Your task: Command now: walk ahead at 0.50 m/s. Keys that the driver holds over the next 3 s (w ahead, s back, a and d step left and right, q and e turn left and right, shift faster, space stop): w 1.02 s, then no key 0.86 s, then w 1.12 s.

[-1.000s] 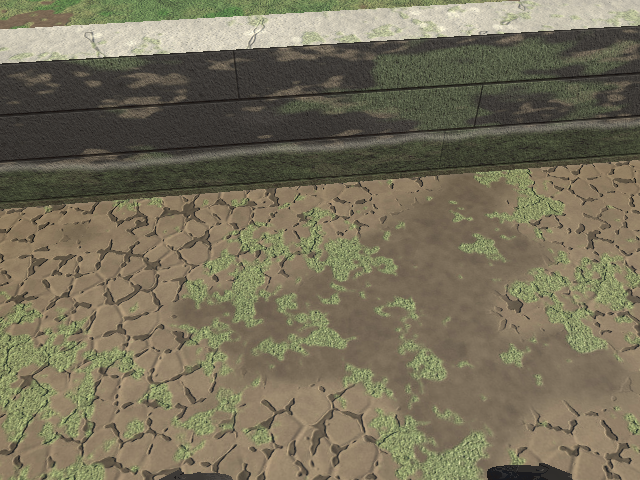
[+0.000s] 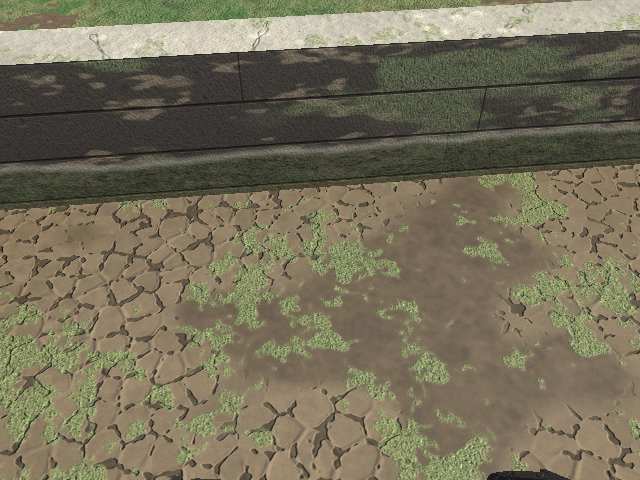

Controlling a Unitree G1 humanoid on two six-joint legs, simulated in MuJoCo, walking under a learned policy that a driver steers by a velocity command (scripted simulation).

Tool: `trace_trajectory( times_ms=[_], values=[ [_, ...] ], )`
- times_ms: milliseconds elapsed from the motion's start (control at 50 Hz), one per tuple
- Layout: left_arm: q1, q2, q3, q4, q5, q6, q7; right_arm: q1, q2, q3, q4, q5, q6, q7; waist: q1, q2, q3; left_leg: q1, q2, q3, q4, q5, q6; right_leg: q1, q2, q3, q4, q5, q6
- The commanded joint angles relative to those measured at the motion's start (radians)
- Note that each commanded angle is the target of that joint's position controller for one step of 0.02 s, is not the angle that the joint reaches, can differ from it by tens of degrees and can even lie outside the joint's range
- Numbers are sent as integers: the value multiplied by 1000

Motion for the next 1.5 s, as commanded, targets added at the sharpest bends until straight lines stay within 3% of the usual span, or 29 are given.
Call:
trace_trajectory(
  times_ms=[20,80,120,180,220,280,320,380,400,440,460,520,540,580,600,660,680,720,780,820,840,900,920,960,1000,1040,1080,1180,1500],
  values=[
    [-133,59,16,-115,-2,-15,-3,-137,-63,-15,-114,1,-15,-1,-1,-12,0,-18,20,-20,-66,236,18,-25,-102,121,-154,257,8],
    [-26,59,18,-80,-1,-19,6,-57,-58,-18,-79,2,-19,-4,-2,-5,-143,62,12,-17,-64,83,21,34,-107,141,-184,117,7],
    [-132,59,16,-114,-2,-15,-2,-137,-63,-14,-113,1,-15,-1,-1,-13,-1,-18,20,-21,-65,238,18,-24,-103,120,-152,260,8],
    [-25,58,18,-80,-1,-19,6,-56,-58,-18,-78,2,-19,-4,-2,-5,-143,61,11,-17,-63,85,21,35,-108,140,-183,119,7],
    [-131,59,16,-114,-2,-15,-2,-136,-64,-14,-113,1,-15,-1,-1,-13,-1,-19,19,-21,-64,239,18,-23,-103,118,-151,262,7],
    [-24,58,18,-80,-1,-19,6,-56,-58,-18,-78,2,-19,-5,-2,-5,-143,61,11,-17,-62,86,21,35,-108,139,-182,121,7],
    [-130,59,16,-114,-2,-16,-2,-136,-64,-14,-112,1,-14,-1,-1,-13,-1,-20,19,-21,-63,240,18,-22,-103,117,-150,263,7],
    [-80,51,17,-98,12,-21,-9,-109,-71,-19,-105,-4,-9,-2,10,-2,-85,6,26,-29,-52,277,22,21,-97,97,-116,318,12],
    [-21,57,19,-77,-1,-22,7,-55,-58,-19,-77,2,-20,-5,-2,-3,-160,65,11,-17,-62,83,22,46,-109,138,-178,125,7],
    [-76,69,20,-95,-12,-13,14,-91,-51,-14,-86,2,-22,-3,-11,-24,-39,24,2,-8,-65,68,17,-24,-125,172,-230,44,0],
    [-138,59,15,-118,-5,-12,-1,-141,-64,-14,-112,2,-14,0,-3,-16,15,-22,17,-18,-60,235,16,-37,-108,122,-161,249,6],
    [-76,51,17,-97,14,-22,-9,-105,-72,-19,-103,-5,-11,-2,10,0,-90,9,27,-31,-54,283,23,26,-96,95,-115,316,12],
    [-17,57,19,-77,0,-23,7,-53,-59,-19,-75,2,-21,-6,-1,1,-163,65,12,-20,-64,87,23,51,-107,134,-176,124,8],
    [-73,69,20,-95,-12,-13,14,-91,-51,-14,-85,2,-23,-4,-10,-20,-39,22,3,-10,-67,70,19,-20,-123,166,-226,46,1],
    [-135,59,15,-118,-5,-12,-1,-141,-64,-14,-112,2,-14,-1,-2,-13,15,-24,18,-20,-61,240,17,-34,-106,118,-157,251,6],
    [-74,51,17,-97,14,-22,-9,-104,-73,-19,-103,-5,-11,-2,10,0,-90,7,27,-32,-53,287,24,28,-95,93,-113,317,13],
    [-15,57,19,-76,0,-23,7,-51,-59,-18,-75,2,-21,-6,-1,1,-163,64,11,-20,-63,90,23,53,-107,131,-173,127,8],
    [-129,58,16,-113,-3,-16,-1,-138,-63,-14,-112,2,-14,-2,-1,-12,2,-26,18,-21,-62,241,19,-22,-105,112,-147,263,8],
    [-22,57,18,-80,-1,-19,6,-56,-58,-18,-77,2,-17,-4,-2,-8,-142,55,9,-18,-60,85,21,35,-111,134,-181,119,7],
    [-70,68,20,-95,-11,-13,14,-86,-52,-14,-84,1,-22,-3,-11,-23,-41,23,2,-11,-66,71,18,-19,-124,166,-226,46,1],
    [-133,59,16,-118,-4,-13,-1,-138,-65,-14,-110,1,-14,-1,-3,-14,14,-25,16,-20,-60,241,17,-33,-107,116,-156,251,6],
    [-72,51,18,-97,14,-23,-9,-104,-73,-19,-102,-5,-11,-3,10,1,-90,5,26,-33,-53,290,24,29,-96,90,-111,317,13],
    [-13,56,19,-76,0,-23,7,-52,-59,-18,-74,2,-21,-7,0,2,-163,63,11,-21,-63,92,24,54,-108,128,-172,127,9],
    [-127,58,16,-113,-2,-16,-1,-138,-63,-14,-112,2,-14,-3,-1,-12,2,-28,17,-22,-61,242,19,-21,-106,109,-146,262,8],
    [-27,58,18,-83,-1,-17,7,-63,-59,-18,-78,2,-17,-4,-2,-7,-123,49,7,-18,-59,87,21,28,-112,134,-184,116,6],
    [-115,56,14,-111,1,-15,-2,-121,-64,-13,-106,-2,-13,-1,-3,-13,-1,-23,18,-28,-68,236,19,-21,-107,112,-151,257,6],
    [-58,47,11,-91,14,-21,-8,-89,-71,-17,-92,-6,-8,-1,7,9,-63,1,30,-49,-84,243,26,23,-104,101,-140,284,9],
    [-42,22,-4,-62,17,-28,-9,-101,-48,-6,-73,-3,1,1,4,24,-41,35,60,-99,-214,207,18,43,-125,124,-249,249,19],
    [32,74,29,8,-6,-25,-16,-20,-78,-30,2,8,5,-3,-4,-5,-82,74,86,-73,-307,243,-1,210,-140,153,-360,492,-17]
  ],
)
